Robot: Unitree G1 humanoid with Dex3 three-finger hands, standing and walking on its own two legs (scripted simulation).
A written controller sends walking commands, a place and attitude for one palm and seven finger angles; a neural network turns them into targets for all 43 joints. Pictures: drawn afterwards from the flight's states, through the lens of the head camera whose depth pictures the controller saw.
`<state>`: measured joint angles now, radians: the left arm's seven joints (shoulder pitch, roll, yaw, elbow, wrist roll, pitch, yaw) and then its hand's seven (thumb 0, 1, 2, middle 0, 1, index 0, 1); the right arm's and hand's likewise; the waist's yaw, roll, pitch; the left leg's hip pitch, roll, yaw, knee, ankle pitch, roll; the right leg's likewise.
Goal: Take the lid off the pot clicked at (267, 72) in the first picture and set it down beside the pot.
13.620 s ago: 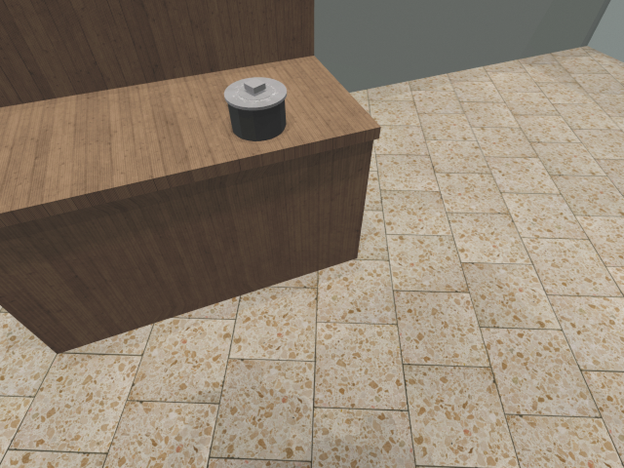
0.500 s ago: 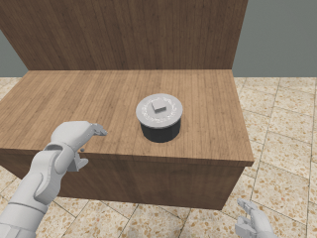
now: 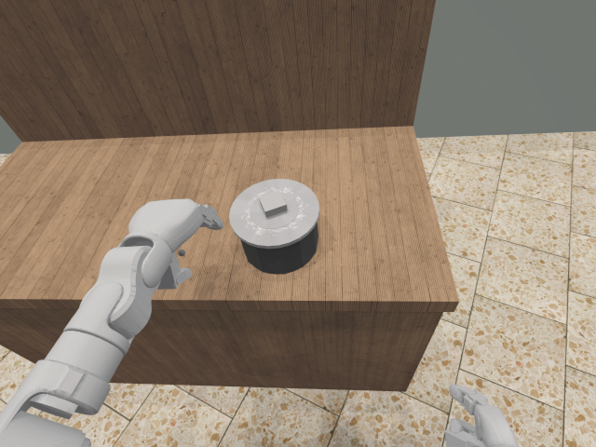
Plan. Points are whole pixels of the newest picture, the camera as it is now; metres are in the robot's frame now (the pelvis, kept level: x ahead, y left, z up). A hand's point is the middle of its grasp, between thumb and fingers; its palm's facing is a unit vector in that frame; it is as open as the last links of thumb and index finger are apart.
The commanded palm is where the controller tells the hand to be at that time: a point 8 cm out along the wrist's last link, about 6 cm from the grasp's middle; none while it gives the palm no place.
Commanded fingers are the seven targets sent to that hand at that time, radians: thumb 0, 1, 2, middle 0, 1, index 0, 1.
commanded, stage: move the open hand above the knob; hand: left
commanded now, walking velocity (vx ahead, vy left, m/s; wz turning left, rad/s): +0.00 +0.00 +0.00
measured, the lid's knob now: (272, 203) +0.52 +0.08 +0.00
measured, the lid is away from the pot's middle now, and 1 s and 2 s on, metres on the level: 0.00 0.00 0.00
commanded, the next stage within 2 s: lower the open fingers around the knob in 1.76 s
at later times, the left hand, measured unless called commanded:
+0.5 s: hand (219, 217) +0.43 +0.14 +0.07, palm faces -0.29 -0.06 -0.95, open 10.1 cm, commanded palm +0.43 +0.13 +0.14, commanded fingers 0.00 -0.26 1.33 -0.82 -0.08 -0.82 -0.08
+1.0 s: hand (263, 186) +0.48 +0.08 +0.08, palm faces -0.32 -0.05 -0.95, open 10.1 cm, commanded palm +0.49 +0.09 +0.14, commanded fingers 0.00 -0.26 1.33 -0.82 -0.08 -0.82 -0.08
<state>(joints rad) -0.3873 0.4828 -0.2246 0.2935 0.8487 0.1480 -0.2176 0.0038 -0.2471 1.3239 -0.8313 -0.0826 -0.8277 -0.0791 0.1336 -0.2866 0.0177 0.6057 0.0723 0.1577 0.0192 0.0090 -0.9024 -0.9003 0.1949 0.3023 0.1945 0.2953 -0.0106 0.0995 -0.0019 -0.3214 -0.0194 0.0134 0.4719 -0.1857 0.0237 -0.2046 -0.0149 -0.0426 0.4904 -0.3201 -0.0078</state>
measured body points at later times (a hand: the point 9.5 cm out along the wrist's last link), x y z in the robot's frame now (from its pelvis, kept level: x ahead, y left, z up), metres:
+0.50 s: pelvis +0.01 +0.00 +0.00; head +0.04 -0.04 +0.44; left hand +0.44 +0.14 +0.12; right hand +0.16 -0.25 -0.13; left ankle +0.04 +0.11 -0.74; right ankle -0.04 -0.11 -0.74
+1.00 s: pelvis +0.01 +0.00 -0.01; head +0.05 -0.03 +0.44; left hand +0.50 +0.08 +0.13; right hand +0.05 -0.26 -0.15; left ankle +0.04 +0.11 -0.74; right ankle -0.04 -0.11 -0.74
